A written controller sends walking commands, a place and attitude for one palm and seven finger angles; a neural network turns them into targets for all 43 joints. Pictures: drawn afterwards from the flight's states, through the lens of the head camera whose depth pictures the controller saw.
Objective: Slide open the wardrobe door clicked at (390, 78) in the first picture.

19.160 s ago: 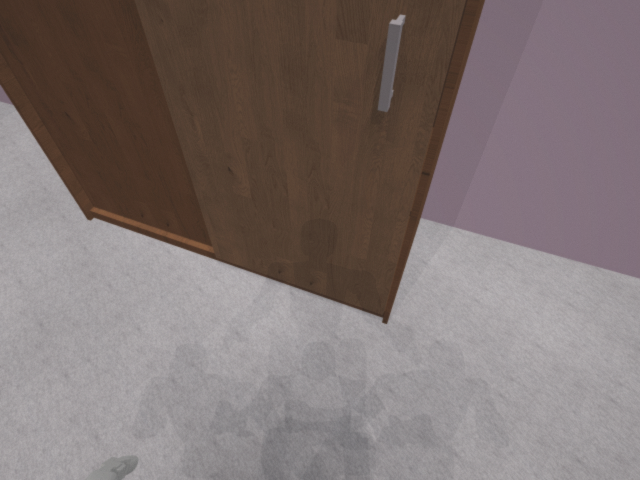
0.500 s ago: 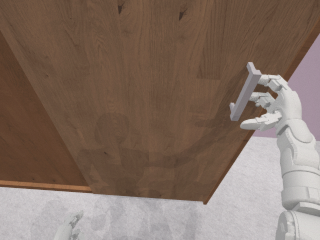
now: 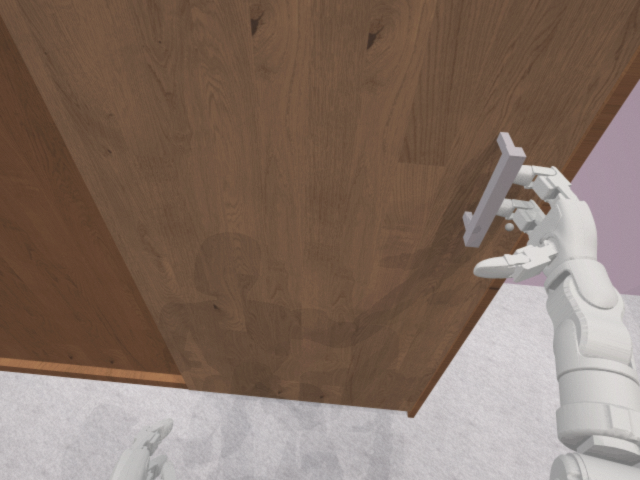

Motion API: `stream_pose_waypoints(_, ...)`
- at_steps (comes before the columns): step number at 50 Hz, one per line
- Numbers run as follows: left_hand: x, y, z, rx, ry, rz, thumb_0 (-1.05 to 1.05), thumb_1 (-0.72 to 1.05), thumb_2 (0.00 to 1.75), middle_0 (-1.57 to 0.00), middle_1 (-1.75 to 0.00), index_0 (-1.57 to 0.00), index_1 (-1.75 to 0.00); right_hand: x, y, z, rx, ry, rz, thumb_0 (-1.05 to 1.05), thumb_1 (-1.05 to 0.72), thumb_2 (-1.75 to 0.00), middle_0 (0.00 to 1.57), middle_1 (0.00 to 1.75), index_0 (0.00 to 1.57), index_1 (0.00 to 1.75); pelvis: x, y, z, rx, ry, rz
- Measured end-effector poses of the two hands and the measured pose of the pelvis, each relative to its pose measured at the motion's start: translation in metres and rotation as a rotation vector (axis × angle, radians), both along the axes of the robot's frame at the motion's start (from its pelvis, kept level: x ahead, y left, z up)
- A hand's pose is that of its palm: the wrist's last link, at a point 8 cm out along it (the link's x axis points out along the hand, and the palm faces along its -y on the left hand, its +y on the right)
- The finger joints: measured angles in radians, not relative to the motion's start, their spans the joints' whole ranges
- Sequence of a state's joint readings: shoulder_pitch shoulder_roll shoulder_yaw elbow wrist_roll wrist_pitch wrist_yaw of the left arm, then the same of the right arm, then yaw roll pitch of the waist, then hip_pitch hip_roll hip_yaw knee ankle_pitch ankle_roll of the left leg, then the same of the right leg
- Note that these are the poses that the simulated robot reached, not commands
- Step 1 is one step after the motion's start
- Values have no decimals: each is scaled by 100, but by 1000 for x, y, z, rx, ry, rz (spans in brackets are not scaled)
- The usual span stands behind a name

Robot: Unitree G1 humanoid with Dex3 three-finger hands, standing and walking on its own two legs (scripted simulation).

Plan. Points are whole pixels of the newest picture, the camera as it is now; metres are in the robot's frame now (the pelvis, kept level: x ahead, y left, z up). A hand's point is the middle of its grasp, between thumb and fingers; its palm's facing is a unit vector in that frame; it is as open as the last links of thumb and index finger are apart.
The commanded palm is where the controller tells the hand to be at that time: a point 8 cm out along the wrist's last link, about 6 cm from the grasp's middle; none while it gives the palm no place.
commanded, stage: slide the fingers in behind the handle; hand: right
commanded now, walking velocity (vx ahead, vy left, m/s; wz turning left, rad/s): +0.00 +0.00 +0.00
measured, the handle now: (487, 192) +0.45 -0.18 +0.16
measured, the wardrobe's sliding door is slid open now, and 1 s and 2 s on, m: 0.00 0.00 0.00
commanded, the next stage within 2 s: grip the handle and tug to test in 1.30 s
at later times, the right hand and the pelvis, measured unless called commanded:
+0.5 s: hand (494, 223) +0.39 -0.17 +0.16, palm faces +0.03 +1.00 +0.01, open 14.1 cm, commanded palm +0.36 -0.22 +0.16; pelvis +0.00 +0.00 +0.00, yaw -1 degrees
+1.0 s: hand (477, 220) +0.39 -0.15 +0.16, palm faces +0.04 +1.00 +0.00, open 14.1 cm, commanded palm +0.36 -0.20 +0.16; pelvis +0.01 +0.00 +0.00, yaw +0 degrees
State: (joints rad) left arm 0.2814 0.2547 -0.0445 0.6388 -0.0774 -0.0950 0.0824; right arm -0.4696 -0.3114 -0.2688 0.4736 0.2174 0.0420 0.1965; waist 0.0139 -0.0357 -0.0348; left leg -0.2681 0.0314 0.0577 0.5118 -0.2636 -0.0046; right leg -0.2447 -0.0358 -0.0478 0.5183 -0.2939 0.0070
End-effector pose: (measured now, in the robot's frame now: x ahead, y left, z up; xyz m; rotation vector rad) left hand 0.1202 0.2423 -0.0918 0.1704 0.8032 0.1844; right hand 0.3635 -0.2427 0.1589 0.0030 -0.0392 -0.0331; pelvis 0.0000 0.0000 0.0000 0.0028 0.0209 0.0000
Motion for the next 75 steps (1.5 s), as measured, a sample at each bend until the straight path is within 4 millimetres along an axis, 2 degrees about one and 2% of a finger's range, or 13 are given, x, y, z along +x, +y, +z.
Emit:
stream_pose_waypoints(8, 22, -5, 7, 1, -51, -33, 2, 90, 90, -20, -30, -20, -30, -6, 2, 3, 5, 3, -16, -1, 50, -30, 30, 120, 29, 120, 0, 1, 0, 0, -6, -10)
stream_pose_waypoints(15, 32, -8, 8, 2, -57, -57, 2, 90, 90, -20, -30, -20, -30, -5, 4, 3, 7, 10, -23, -1, 50, -30, 29, 120, 28, 121, -1, 1, 0, 0, -5, -19)
stream_pose_waypoints(22, 30, -9, 5, 0, -38, -58, 2, 90, 90, -20, -30, -20, -30, 0, 11, 2, 5, 15, -9, -1, 50, -30, 29, 120, 27, 121, 0, 1, -1, 1, -2, -22)
stream_pose_waypoints(31, 17, -7, 1, -6, -6, -26, 2, 90, 90, -20, -30, -20, -30, 10, 25, -2, 11, 22, 11, -1, 50, -30, 30, 120, 29, 120, 3, 0, -1, 0, 4, -9)
stream_pose_waypoints(39, 11, -5, -2, -15, 13, -11, 2, 90, 90, -20, -30, -20, -30, 10, 34, 0, 6, 9, 12, -1, 50, -30, 30, 120, 30, 120, 5, 0, 0, -1, 3, -3)
stream_pose_waypoints(58, 32, -4, 6, -16, -40, -31, 2, 90, 90, -20, -30, -20, -30, 4, 38, 1, 3, 16, -9, -1, 50, -30, 27, 120, 27, 119, 7, 3, 0, -2, -7, -6)
stream_pose_waypoints(75, 37, -6, 7, -26, -51, -20, 2, 90, 90, -20, -30, -20, -30, 3, 38, 1, -2, 6, 2, -1, 47, -32, 24, 120, 22, 116, 17, 1, 1, -2, -8, 9)
